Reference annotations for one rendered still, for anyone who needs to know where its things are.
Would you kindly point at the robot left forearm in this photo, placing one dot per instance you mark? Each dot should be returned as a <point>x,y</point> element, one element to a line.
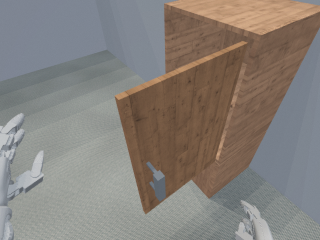
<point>6,228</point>

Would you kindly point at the right robot hand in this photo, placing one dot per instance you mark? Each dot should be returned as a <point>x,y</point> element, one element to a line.
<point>257,227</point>

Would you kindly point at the handle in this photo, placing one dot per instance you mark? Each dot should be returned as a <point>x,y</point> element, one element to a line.
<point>159,184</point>

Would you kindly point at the cupboard door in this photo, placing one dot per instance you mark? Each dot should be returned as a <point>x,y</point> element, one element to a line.
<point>176,121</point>

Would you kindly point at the left robot hand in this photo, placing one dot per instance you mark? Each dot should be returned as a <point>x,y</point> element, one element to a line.
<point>10,138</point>

